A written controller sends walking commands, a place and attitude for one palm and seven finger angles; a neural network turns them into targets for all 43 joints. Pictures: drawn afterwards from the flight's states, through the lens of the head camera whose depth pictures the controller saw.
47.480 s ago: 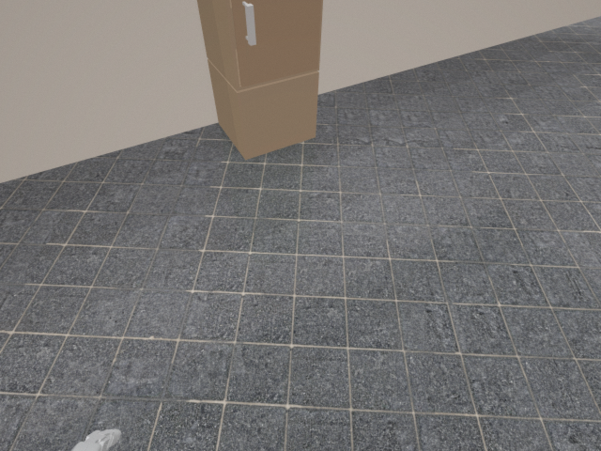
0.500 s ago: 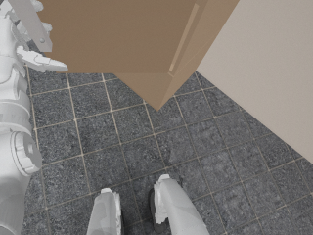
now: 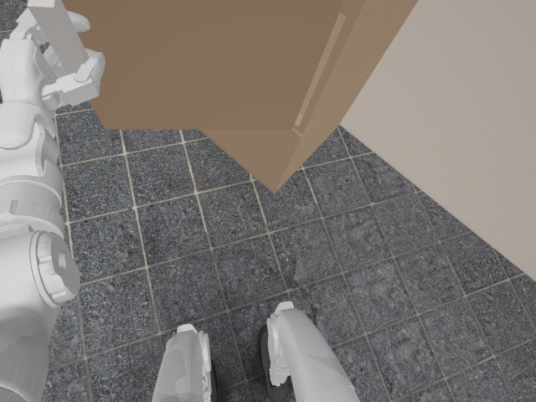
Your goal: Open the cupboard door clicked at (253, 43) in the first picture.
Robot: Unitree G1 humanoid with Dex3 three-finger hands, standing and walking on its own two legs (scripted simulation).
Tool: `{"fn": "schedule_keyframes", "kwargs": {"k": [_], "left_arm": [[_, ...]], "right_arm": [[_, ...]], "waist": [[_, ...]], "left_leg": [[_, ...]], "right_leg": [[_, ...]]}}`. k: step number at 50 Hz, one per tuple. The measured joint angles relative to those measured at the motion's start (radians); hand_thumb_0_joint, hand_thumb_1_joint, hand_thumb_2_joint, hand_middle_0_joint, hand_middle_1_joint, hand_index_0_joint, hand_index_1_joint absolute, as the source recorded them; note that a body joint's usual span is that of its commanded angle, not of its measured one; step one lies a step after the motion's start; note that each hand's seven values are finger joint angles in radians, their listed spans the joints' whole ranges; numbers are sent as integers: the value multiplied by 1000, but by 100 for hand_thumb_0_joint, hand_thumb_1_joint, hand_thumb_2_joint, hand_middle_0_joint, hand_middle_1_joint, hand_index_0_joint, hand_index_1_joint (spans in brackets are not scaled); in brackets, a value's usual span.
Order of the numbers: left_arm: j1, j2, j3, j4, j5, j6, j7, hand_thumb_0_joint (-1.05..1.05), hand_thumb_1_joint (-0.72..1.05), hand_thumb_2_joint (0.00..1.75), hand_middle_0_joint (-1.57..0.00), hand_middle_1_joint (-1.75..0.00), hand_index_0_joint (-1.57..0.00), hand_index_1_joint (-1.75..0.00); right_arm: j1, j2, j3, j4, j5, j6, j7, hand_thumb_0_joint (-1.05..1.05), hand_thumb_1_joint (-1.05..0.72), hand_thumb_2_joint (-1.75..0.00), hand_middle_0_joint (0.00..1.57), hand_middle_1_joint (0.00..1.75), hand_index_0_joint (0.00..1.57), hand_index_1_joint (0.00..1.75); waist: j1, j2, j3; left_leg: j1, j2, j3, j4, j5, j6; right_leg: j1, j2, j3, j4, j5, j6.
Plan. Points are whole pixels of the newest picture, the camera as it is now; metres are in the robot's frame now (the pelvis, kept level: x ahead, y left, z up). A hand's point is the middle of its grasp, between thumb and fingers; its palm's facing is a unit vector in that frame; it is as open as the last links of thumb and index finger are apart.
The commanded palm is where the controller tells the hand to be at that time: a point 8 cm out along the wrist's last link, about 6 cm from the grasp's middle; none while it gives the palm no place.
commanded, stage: close the thumb around the handle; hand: left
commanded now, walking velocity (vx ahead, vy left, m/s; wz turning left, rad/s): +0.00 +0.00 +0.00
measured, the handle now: (72, 36) +0.61 +0.20 +0.06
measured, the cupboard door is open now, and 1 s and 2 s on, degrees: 46 70 91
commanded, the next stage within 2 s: pull the door open along its arc in 0.16 s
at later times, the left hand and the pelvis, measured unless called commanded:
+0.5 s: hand (88, 83) +0.54 +0.18 +0.05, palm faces -0.01 -1.00 -0.01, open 6.1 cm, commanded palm +0.49 +0.21 +0.05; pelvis +0.00 +0.00 +0.00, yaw +0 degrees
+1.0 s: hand (141, 171) +0.41 +0.11 +0.05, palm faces +0.42 -0.91 +0.02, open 6.2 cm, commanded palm +0.35 +0.14 +0.05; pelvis +0.02 -0.01 +0.03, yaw +2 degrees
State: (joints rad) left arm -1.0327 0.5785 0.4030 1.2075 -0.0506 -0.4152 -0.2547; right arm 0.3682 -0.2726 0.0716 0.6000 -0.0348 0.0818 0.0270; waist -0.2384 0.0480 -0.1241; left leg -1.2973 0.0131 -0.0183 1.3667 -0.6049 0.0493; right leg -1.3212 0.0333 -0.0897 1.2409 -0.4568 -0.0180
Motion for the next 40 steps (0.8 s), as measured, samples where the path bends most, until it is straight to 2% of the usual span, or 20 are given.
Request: {"fn": "schedule_keyframes", "kwargs": {"k": [4, 13, 22, 29, 35, 37, 40], "left_arm": [[12, -11, -3, -4, 0, -6, 8, 0, 66, 80, -34, -130, -38, -133], [-11, -1, 12, 21, 15, -8, 8, 1, 66, 81, -34, -132, -35, -135], [26, -22, -1, -25, -11, -1, 20, 0, 68, 80, -33, -132, -33, -135], [173, -97, -14, -148, -64, -12, 15, 1, 68, 75, -32, -132, -32, -135], [365, -198, -82, -309, -102, -26, 29, 0, 68, 72, -30, -130, -31, -133], [422, -259, -108, -369, -108, -29, 89, 0, 67, 73, -30, -130, -31, -132], [498, -376, -146, -452, -100, -47, 268, 1, 66, 74, -30, -131, -33, -130]], "right_arm": [[-2, 1, 0, -3, 2, 3, 2, 0, -91, -90, 20, 30, 21, 30], [-9, 0, 6, -13, 1, -1, -4, 0, -91, -90, 20, 30, 21, 30], [-7, 1, -4, -9, 5, 5, 3, 0, -91, -90, 20, 30, 21, 30], [0, 9, -19, -19, 23, 14, 11, 0, -91, -90, 20, 30, 21, 30], [-10, 16, -39, -33, 39, 14, 19, 0, -91, -90, 20, 30, 21, 30], [-17, 17, -48, -38, 34, 5, 18, 0, -91, -90, 20, 30, 21, 30], [-42, 22, -61, -40, 16, -14, 27, 0, -91, -90, 20, 30, 21, 30]], "waist": [[1, 0, 1], [-6, -3, 2], [9, -2, 0], [39, -7, -9], [78, -14, -28], [98, -16, -35], [124, -21, -49]], "left_leg": [[12, 0, 3, -7, 1, 1], [2, 0, 2, 1, 1, 0], [10, 1, 9, -4, 1, -1], [74, 2, 27, -50, 5, 0], [154, -3, 37, -103, 10, 0], [175, -5, 38, -116, 11, -1], [198, -11, 41, -130, 12, -3]], "right_leg": [[11, 1, 3, -5, 1, 1], [-1, 0, 3, 4, 0, -1], [2, 2, 9, 4, 0, -2], [55, 5, 29, -27, 2, 0], [127, 2, 41, -65, 0, 2], [147, 1, 43, -74, -2, 3], [167, -4, 47, -80, -5, 4]]}}
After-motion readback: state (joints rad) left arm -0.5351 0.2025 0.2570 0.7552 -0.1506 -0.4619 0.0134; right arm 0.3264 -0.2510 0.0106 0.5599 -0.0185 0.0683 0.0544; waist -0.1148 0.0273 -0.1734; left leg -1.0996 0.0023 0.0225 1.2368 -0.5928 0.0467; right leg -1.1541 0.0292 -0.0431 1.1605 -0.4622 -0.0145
